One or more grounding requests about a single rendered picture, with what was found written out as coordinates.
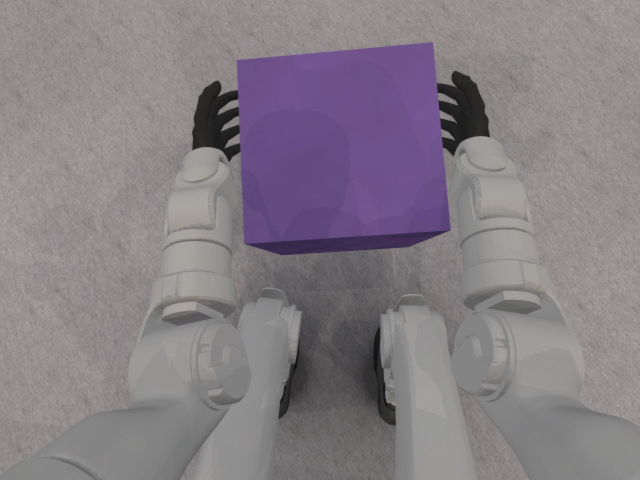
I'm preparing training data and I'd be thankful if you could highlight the left robot foot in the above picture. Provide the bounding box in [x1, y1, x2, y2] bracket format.
[278, 337, 300, 419]

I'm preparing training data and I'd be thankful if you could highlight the right robot hand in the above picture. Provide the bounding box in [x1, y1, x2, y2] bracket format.
[437, 71, 490, 157]

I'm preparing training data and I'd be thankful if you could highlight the left robot forearm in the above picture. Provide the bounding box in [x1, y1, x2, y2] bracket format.
[128, 147, 239, 395]

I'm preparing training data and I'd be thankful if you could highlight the robot right upper arm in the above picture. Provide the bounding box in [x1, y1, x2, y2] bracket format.
[450, 309, 640, 480]

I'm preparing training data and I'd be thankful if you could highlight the carton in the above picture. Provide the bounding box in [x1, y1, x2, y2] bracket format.
[237, 42, 451, 255]

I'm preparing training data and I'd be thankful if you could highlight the left robot hand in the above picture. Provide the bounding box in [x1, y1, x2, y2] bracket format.
[192, 81, 240, 162]

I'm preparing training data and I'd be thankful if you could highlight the robot right shin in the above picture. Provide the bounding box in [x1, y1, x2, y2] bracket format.
[384, 294, 448, 403]

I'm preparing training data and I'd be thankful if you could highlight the right robot forearm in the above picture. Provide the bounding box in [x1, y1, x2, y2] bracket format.
[448, 136, 585, 381]

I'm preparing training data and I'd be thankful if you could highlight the robot left upper arm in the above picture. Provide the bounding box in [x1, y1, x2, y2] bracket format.
[0, 319, 252, 480]

